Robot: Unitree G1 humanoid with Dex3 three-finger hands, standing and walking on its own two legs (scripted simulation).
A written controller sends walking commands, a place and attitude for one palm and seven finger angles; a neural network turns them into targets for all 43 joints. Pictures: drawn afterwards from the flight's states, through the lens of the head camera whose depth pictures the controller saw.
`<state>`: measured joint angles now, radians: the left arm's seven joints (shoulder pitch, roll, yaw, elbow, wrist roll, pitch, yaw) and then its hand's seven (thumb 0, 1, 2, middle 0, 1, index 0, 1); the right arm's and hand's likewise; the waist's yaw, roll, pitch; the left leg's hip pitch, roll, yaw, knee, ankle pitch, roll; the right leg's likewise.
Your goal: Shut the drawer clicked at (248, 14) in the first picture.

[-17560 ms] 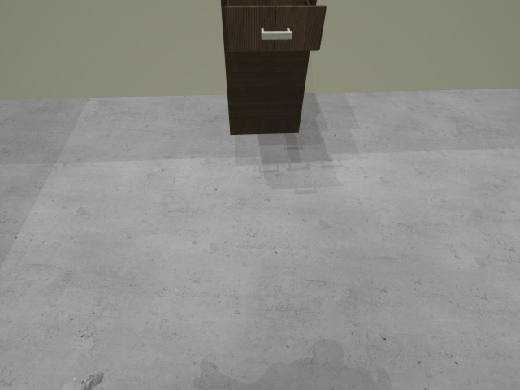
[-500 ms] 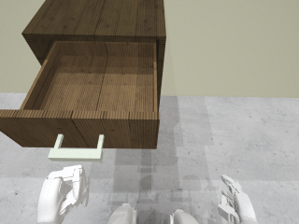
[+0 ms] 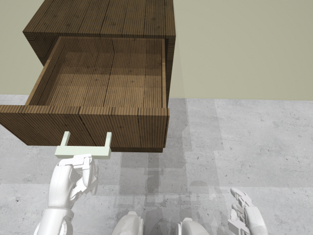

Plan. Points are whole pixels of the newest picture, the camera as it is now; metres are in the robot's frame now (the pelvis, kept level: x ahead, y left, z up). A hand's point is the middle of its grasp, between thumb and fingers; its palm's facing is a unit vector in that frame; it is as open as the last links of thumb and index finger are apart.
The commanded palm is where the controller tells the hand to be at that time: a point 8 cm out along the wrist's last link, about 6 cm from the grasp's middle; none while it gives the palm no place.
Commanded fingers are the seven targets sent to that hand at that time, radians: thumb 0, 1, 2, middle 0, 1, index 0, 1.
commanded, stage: push the drawer shut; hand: left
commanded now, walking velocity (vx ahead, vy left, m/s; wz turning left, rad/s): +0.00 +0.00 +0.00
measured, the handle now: (85, 144) +0.32 +0.19 +0.05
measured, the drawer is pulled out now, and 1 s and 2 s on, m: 0.27 0.15 0.02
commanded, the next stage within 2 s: none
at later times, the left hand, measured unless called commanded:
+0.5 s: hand (101, 154) +0.29 +0.15 +0.05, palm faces +0.02 -1.00 -0.03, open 3.3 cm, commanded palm +0.29 +0.20 +0.06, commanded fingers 0.00 0.90 0.90 -1.40 -1.60 -1.40 -1.60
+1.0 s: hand (105, 130) +0.36 +0.15 +0.05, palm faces +0.03 -1.00 -0.03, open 3.3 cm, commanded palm +0.34 +0.20 +0.06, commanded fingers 0.00 0.90 0.90 -1.40 -1.60 -1.40 -1.60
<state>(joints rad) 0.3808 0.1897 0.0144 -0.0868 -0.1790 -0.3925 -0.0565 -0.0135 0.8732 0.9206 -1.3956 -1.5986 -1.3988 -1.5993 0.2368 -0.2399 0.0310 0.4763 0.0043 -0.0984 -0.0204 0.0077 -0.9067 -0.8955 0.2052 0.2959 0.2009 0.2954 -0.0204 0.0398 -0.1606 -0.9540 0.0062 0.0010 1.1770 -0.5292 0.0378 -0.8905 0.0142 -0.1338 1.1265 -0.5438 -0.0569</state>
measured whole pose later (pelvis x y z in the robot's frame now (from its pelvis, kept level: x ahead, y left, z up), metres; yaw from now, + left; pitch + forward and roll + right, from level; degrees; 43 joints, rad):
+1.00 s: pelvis +0.00 +0.01 +0.01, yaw -1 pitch +17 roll -2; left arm -0.18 0.20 0.09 0.44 -0.15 -0.41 -0.01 0.02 0.91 0.93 -1.40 -1.60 -1.40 -1.60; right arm 0.24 -0.25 0.02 0.59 0.01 -0.02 0.00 0.01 -0.91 -0.90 0.20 0.30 0.20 0.30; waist -0.05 0.03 -0.14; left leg -0.91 0.00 0.03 1.09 -0.48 0.05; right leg -0.86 0.01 -0.10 1.06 -0.50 -0.04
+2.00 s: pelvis -0.01 +0.01 +0.00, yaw -2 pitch +23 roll -2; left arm -0.77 0.35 0.31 1.07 -0.08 -0.50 -0.03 0.02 0.89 0.93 -1.40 -1.60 -1.40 -1.60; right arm 0.33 -0.26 0.02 0.65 -0.03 0.05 0.03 0.00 -0.91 -0.90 0.20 0.30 0.20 0.30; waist -0.15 0.03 -0.13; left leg -1.04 0.02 0.04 1.12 -0.48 0.05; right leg -0.99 0.03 -0.09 1.08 -0.48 -0.05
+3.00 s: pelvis -0.04 +0.02 -0.01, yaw -2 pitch +26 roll -5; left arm -1.06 0.53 0.31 1.31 -0.03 -0.46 -0.04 -0.01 0.62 1.00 -1.40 -1.60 -1.40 -1.60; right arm 0.38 -0.28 0.08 0.69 -0.04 -0.04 0.00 0.00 -0.91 -0.90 0.21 0.30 0.20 0.30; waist -0.24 0.04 -0.12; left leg -1.22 0.01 0.00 1.19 -0.43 0.07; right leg -1.14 0.02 -0.14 1.10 -0.42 -0.03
